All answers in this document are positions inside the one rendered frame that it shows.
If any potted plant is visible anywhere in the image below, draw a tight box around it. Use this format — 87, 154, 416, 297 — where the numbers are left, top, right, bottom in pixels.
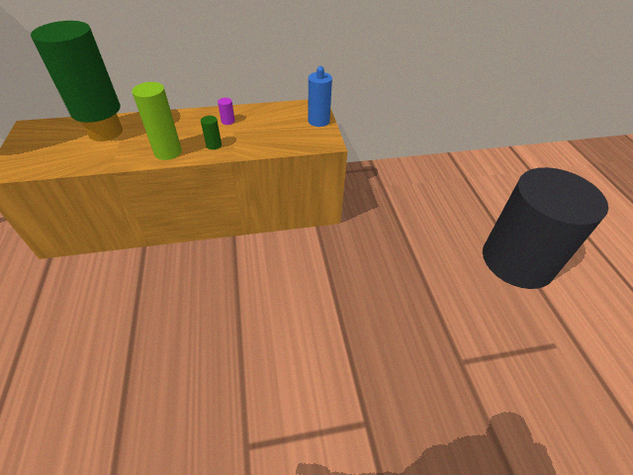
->
31, 21, 123, 142

